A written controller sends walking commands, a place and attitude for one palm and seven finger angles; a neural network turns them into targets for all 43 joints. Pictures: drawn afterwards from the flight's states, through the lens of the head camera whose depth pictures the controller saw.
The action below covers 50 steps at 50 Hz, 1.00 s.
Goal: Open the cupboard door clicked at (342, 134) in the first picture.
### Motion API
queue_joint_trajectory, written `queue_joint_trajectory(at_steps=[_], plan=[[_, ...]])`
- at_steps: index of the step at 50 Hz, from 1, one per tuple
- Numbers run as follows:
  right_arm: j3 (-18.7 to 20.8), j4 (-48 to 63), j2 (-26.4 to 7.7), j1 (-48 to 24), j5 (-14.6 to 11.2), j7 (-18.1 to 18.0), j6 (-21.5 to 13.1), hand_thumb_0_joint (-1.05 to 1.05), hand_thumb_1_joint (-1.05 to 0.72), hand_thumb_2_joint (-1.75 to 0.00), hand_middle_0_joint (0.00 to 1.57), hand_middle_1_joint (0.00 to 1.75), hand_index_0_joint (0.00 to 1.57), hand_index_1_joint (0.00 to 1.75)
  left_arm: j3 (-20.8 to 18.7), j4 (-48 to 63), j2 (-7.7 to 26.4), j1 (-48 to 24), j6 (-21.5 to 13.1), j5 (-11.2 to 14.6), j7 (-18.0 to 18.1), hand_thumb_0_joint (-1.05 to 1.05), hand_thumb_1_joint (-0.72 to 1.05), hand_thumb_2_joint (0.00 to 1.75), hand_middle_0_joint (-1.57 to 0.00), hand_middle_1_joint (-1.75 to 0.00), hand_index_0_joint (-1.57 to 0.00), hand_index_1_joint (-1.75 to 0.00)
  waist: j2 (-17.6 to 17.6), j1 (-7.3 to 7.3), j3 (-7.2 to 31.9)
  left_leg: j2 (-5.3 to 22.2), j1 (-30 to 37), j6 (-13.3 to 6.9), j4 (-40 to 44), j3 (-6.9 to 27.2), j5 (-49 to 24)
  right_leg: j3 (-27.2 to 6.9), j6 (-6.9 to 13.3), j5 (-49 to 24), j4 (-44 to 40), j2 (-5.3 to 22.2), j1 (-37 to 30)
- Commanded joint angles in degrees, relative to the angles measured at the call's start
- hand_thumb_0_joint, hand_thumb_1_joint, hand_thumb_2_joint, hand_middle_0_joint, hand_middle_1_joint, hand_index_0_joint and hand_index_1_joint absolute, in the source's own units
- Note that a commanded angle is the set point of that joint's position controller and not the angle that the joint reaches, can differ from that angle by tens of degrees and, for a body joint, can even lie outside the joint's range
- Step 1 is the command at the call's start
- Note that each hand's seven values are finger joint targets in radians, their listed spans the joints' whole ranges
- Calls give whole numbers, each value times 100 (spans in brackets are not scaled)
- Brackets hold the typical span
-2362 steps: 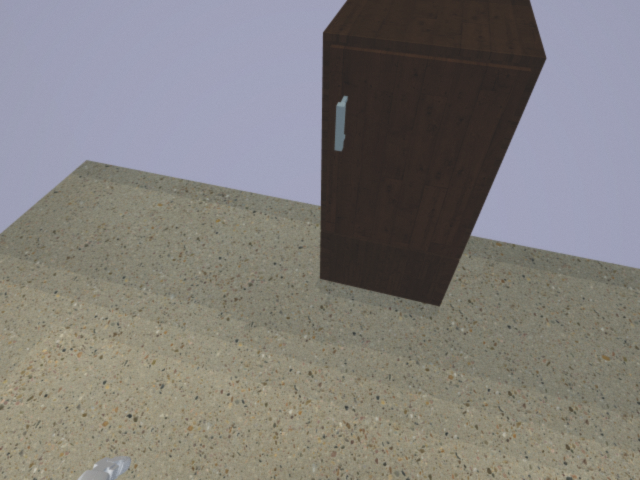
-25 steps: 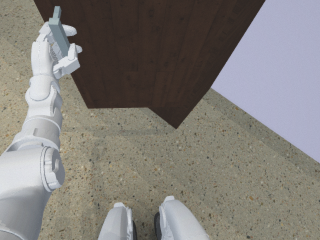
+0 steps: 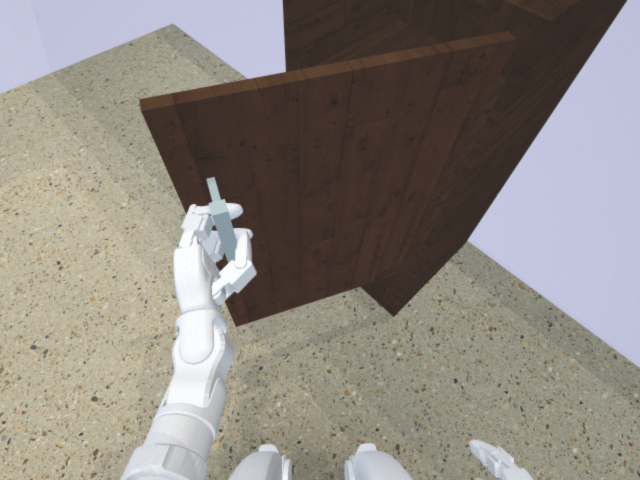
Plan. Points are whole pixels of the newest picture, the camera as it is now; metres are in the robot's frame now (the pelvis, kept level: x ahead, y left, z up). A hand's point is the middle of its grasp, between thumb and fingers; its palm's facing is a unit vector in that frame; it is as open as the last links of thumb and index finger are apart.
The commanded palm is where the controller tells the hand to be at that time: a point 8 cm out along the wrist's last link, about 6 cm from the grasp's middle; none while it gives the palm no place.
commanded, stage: pull the door open along its arc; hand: left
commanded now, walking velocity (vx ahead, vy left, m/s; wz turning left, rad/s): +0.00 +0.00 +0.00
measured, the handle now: (224, 224) +0.43 +0.14 +0.04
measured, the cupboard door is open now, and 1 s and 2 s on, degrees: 66 80 83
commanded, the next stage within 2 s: open thumb and fingers to let go in 0.30 s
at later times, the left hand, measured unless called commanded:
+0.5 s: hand (295, 321) +0.30 +0.04 +0.03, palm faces +0.40 -0.92 -0.02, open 5.9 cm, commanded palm +0.25 +0.08 +0.03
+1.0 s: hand (295, 320) +0.30 +0.04 +0.03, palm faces +0.39 -0.92 +0.00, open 13.6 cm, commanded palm +0.25 +0.08 +0.03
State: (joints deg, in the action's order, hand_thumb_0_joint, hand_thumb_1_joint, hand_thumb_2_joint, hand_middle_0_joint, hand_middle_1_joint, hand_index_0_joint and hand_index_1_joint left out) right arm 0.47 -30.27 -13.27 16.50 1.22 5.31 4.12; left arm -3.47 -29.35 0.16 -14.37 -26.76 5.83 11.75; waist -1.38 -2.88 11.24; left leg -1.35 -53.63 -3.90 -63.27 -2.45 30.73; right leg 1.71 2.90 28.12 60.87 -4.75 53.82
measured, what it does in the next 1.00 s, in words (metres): shifts its weight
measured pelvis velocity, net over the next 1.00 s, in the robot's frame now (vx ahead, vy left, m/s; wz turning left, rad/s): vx -0.02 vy -0.05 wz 0.10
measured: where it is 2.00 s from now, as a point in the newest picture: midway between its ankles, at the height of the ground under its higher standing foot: outside the picture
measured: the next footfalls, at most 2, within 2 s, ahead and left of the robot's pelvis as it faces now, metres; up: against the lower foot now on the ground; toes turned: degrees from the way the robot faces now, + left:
none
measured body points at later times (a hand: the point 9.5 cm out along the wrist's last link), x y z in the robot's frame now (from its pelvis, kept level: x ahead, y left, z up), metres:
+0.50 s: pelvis -0.02 -0.05 -0.01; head +0.05 -0.05 +0.44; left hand +0.27 +0.09 +0.04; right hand +0.18 -0.24 -0.12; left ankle -0.01 +0.07 -0.66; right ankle +0.00 -0.09 -0.66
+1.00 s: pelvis -0.02 -0.05 +0.00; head +0.05 -0.06 +0.44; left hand +0.27 +0.09 +0.04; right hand +0.16 -0.26 -0.12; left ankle -0.01 +0.07 -0.66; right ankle +0.00 -0.09 -0.66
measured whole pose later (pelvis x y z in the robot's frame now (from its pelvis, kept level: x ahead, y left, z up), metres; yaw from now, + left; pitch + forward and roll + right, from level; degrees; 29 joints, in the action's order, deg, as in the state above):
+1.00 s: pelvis -0.02 -0.05 +0.00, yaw +6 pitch +18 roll +1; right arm 1.1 -34.8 -11.5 10.6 3.7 1.6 -1.1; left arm 9.7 -21.8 -5.9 -3.1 -25.0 -4.9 31.3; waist -1.2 -0.9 10.2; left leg -3.2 -52.3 0.3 -63.2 1.9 28.5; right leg 6.2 7.0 29.1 63.5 -2.8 52.3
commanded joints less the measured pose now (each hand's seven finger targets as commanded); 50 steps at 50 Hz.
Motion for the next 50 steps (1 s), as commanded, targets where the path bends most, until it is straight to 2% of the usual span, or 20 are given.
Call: queue_joint_trajectory(at_steps=[1, 3, 5, 11, 13, 14, 19, 20, 21, 22, 24, 26, 28, 33, 36, 38, 40, 42, 46, 50], plan=[[251, 647, -545, 65, 142, 45, -150, 0, -90, -90, 20, 30, 20, 30, -113, 1609, 350, 251, -294, -622, 1314, 0, 90, 90, -40, -135, -40, -135, 160, 449, 1901, 121, 1106, 428, 592, 392, -2896, -9, -58, -2688, -277, 270, -1590], [227, 660, -486, -110, 198, 31, -132, 0, -90, -90, 20, 30, 20, 30, 93, 1543, 186, 640, -188, -974, 1701, 0, 90, 90, -40, -135, -40, -135, 375, 443, 1674, 91, 962, 396, 589, 419, -2588, -26, -40, -2526, -320, 269, -1571], [187, 736, -403, -371, 199, -32, -137, 0, -90, -90, 20, 30, 20, 30, 294, 1786, -22, 912, -73, -1102, 1912, 0, 90, 90, -40, -135, -40, -135, 520, 471, 1647, 52, 914, 382, 654, 413, -2230, -72, -37, -2332, -411, 301, -1731], [75, 718, -210, -795, 218, -277, -255, 0, -90, -90, 20, 30, 20, 30, 840, 2143, -473, 1309, 150, -1160, 2055, 0, 90, 90, -40, -135, -40, -135, 665, 409, 1327, -53, 829, 332, 720, 383, -1484, -284, -71, -1840, -831, 400, -1930], [39, 662, -180, -858, 242, -338, -322, 0, -90, -90, 20, 30, 20, 30, 1080, 2070, -634, 989, 188, -1211, 2073, 0, 90, 90, -40, -135, -40, -135, 762, 251, 1083, -62, 714, 310, 664, 414, -1245, -384, -111, -1631, -971, 461, -1803], [32, 626, -172, -954, 247, -349, -358, 0, -90, -90, 20, 30, 20, 30, 1186, 2005, -722, 876, 195, -1236, 2084, 0, 90, 90, -40, -135, -40, -135, 632, 239, 1015, -75, 669, 313, 634, 411, -1113, -438, -123, -1472, -1010, 501, -1720], [23, 476, -137, -1049, 297, -342, -581, 0, -90, -90, 20, 30, 20, 30, 1743, 1852, -1253, 388, 192, -1323, 2131, 0, 90, 90, -40, -135, -40, -135, 458, 37, 1046, -71, 680, 316, 467, 458, -972, -499, -134, -1306, -1035, 591, -1445], [28, 399, -164, -1033, 309, -362, -612, 0, -90, -90, 20, 30, 20, 30, 1667, 1751, -1106, -130, 173, -1342, 2175, 0, 90, 90, -40, -135, -40, -135, 544, -111, 1006, -64, 583, 308, 378, 471, -861, -578, -182, -1195, -1073, 641, -1342], [43, 377, -161, -1012, 319, -376, -624, 0, -90, -90, 20, 30, 20, 30, 1543, 1701, -980, -74, 138, -1357, 2174, 0, 83, 87, -40, -134, -40, -134, 547, -23, 1071, -81, 462, 326, 358, 481, -803, -677, -193, -1096, -1097, 683, -1452], [47, 379, -157, -1029, 315, -391, -643, 0, -90, -90, 20, 30, 20, 30, 1513, 1658, -907, -60, 114, -1357, 2153, 0, 76, 84, -39, -134, -39, -134, 624, -34, 1141, -91, 358, 325, 297, 472, -757, -827, -228, -1077, -1158, 743, -1554], [86, 388, -147, -998, 320, -408, -669, 0, -90, -90, 20, 30, 20, 30, 1398, 1821, -770, -75, 59, -1353, 2162, 0, 62, 78, -38, -132, -38, -132, 626, 66, 1513, -108, 281, 337, 270, 462, -847, -990, -253, -1324, -1142, 810, -1904], [104, 376, -153, -942, 307, -411, -700, 0, -90, -90, 20, 30, 20, 30, 1473, 1788, -873, 54, 80, -1277, 2098, 0, 48, 72, -37, -130, -37, -130, 679, 31, 1615, -119, 227, 343, 249, 440, -899, -1068, -303, -1635, -1177, 876, -2093], [117, 375, -189, -880, 285, -423, -703, 0, -90, -90, 20, 30, 20, 30, 1378, 1739, -797, 199, 117, -1159, 2023, 0, 34, 66, -36, -129, -36, -129, 922, 51, 1672, -125, 77, 354, 259, 469, -912, -1179, -352, -1901, -1215, 923, -2360], [152, 363, -243, -840, 232, -426, -709, 0, -90, -90, 20, 30, 20, 30, 1387, 1824, -786, 349, 120, -1025, 1891, 0, -1, 51, -33, -125, -33, -125, 993, 41, 1513, -122, -4, 366, 288, 472, -879, -1323, -390, -2055, -1349, 1008, -2488], [156, 322, -258, -819, 236, -422, -730, 0, -90, -90, 20, 30, 20, 30, 1393, 1751, -786, 184, 62, -1027, 1883, 0, -22, 42, -32, -123, -32, -123, 1046, -7, 1353, -123, -72, 362, 284, 483, -755, -1352, -415, -1806, -1394, 1036, -2365], [176, 342, -275, -815, 240, -414, -743, 0, -90, -90, 20, 30, 20, 30, 1267, 1806, -650, 303, 5, -1044, 1881, 0, -36, 36, -31, -122, -31, -122, 1013, 82, 1417, -128, -120, 370, 280, 490, -772, -1381, -393, -1806, -1377, 1036, -2445], [182, 318, -267, -810, 243, -401, -756, 0, -90, -90, 20, 30, 20, 30, 1306, 1764, -702, 273, -19, -1077, 1900, 0, -50, 30, -30, -120, -30, -120, 905, 65, 1421, -130, -61, 363, 284, 464, -804, -1331, -380, -1863, -1334, 1030, -2366], [184, 314, -262, -813, 233, -395, -763, 0, -90, -90, 20, 30, 20, 30, 1306, 1731, -694, 303, -27, -1090, 1896, 0, -50, 30, -30, -120, -30, -120, 889, 54, 1375, -129, -30, 359, 277, 451, -786, -1306, -374, -1746, -1347, 1023, -2283], [180, 320, -265, -818, 238, -399, -765, 0, -90, -90, 20, 30, 20, 30, 1304, 1673, -705, 123, -26, -1104, 1947, 0, -50, 30, -27, -100, -27, -100, 869, 44, 1335, -129, 39, 343, 293, 455, -732, -1205, -342, -1423, -1339, 980, -2118], [183, 330, -258, -806, 255, -395, -759, 0, -90, -90, 20, 30, 20, 30, 1435, 1693, -848, 68, -7, -1181, 1994, 0, -50, 30, -23, -80, -23, -80, 699, 39, 1494, -115, 292, 318, 316, 438, -925, -941, -279, -1584, -1157, 873, -1943]])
